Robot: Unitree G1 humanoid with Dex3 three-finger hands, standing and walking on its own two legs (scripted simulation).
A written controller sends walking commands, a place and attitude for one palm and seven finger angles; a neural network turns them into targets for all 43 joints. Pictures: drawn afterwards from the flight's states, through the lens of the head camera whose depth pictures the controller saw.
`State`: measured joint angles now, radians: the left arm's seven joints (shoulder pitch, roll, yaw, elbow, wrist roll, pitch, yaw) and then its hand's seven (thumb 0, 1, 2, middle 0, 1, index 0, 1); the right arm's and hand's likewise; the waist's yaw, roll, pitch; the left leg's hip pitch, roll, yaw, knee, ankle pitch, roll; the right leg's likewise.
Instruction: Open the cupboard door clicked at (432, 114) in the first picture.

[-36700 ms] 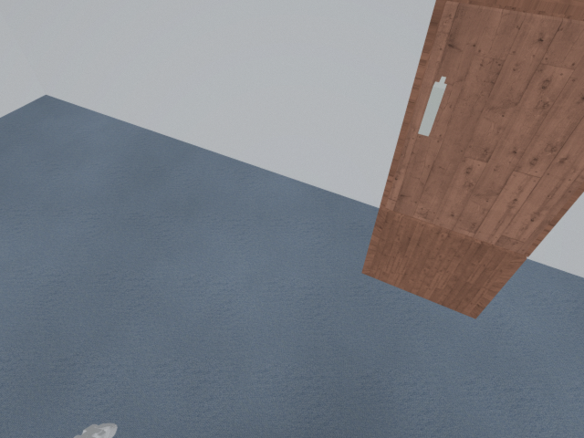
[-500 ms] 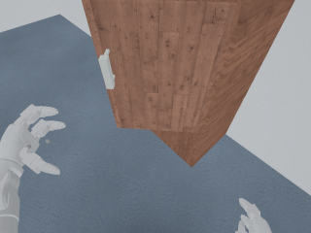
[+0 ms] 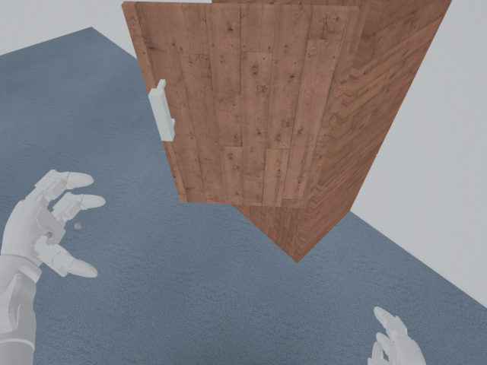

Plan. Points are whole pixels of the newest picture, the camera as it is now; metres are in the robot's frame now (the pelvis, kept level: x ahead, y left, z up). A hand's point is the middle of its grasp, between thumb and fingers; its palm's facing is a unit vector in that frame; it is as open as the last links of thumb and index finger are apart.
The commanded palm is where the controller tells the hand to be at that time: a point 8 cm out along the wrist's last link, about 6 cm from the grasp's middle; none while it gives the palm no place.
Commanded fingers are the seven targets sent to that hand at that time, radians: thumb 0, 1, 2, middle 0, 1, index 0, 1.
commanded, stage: move the hooked fingers beside the handle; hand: left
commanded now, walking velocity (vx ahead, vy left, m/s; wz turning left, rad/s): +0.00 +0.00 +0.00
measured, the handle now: (165, 110) +0.60 +0.22 +0.07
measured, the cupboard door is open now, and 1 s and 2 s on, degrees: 43 43 43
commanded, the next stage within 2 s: none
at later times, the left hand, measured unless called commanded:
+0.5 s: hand (95, 191) +0.36 +0.27 +0.09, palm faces -0.01 -1.00 -0.02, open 14.0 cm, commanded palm +0.34 +0.32 +0.09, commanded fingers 0.00 -0.50 0.30 -0.30 -1.20 -0.30 -1.20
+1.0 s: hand (111, 157) +0.44 +0.28 +0.09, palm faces -0.02 -1.00 -0.01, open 14.0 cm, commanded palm +0.42 +0.32 +0.08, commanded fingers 0.00 -0.50 0.30 -0.30 -1.20 -0.30 -1.20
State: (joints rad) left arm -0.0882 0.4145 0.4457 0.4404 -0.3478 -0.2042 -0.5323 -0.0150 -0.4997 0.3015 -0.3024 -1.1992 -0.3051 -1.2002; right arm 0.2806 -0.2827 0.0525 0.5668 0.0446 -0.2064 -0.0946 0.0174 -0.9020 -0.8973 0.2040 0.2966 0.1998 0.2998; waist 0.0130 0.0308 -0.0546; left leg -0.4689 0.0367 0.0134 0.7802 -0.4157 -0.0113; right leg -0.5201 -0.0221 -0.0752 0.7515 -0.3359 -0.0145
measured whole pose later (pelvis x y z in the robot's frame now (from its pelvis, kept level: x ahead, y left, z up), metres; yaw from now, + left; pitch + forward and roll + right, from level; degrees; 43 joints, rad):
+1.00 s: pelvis +0.00 +0.01 -0.01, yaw -2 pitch +14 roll -1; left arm -0.70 0.60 0.49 1.06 -0.20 -0.32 -0.52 -0.02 -0.50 0.30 -0.30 -1.20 -0.30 -1.20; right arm 0.38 -0.30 0.04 0.60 0.03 -0.03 -0.06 0.01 -0.90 -0.90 0.20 0.30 0.20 0.30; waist -0.09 0.00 -0.07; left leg -0.68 0.04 0.03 0.88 -0.44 0.01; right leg -0.73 -0.02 -0.05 0.81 -0.33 0.00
